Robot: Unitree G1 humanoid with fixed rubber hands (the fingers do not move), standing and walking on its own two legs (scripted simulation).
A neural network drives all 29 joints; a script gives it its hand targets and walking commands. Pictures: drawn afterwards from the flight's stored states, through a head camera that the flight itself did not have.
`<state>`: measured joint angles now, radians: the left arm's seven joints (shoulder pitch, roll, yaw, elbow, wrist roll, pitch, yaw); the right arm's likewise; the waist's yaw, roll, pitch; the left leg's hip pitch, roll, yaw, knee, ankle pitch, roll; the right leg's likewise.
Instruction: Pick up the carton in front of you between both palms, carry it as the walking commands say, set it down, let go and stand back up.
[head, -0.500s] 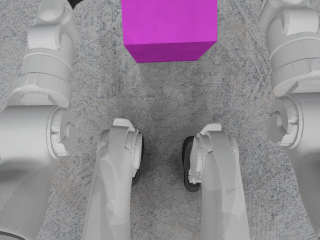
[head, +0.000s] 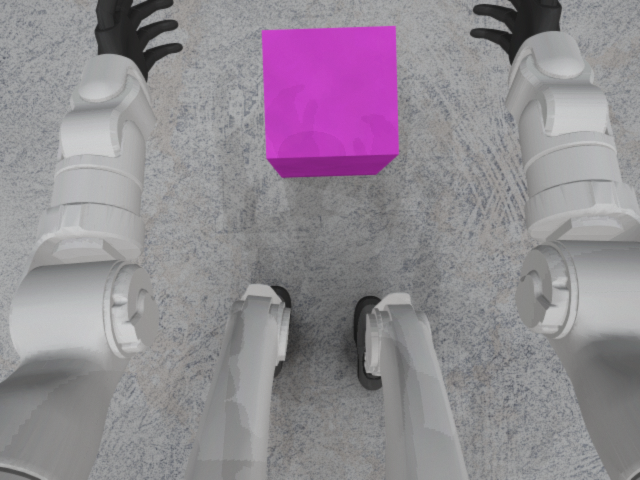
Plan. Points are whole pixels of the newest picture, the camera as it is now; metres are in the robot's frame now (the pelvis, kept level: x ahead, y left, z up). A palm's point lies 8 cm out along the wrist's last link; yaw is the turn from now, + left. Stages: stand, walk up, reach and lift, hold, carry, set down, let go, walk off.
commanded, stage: set down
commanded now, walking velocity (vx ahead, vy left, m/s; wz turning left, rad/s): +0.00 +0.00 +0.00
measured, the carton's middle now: (328, 115) +0.58 +0.01 -0.44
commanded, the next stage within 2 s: let go in 0.16 s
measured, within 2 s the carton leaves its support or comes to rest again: neither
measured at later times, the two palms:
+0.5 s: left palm (39, 115) +0.44 +0.23 +0.02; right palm (623, 126) +0.45 -0.20 +0.02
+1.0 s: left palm out of the picture +0.29 +0.24 +0.13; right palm out of the picture +0.30 -0.22 +0.12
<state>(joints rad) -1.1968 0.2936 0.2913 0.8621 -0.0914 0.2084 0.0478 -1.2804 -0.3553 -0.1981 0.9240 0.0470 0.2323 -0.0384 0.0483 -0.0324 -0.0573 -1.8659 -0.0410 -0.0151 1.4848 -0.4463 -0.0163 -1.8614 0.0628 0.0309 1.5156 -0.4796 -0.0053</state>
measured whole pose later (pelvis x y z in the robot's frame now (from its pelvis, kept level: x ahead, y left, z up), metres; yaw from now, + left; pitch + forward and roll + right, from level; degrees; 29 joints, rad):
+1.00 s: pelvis +0.10 +0.01 +0.21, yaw +0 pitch +12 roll +0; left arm 0.11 0.19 0.06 0.49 -0.01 -0.02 -0.05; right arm 0.09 -0.20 -0.09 0.52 -0.02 -0.02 0.04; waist 0.02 0.02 -0.01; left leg -0.46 -0.04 -0.05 0.48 -0.23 0.01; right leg -0.45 0.03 0.05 0.49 -0.26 -0.01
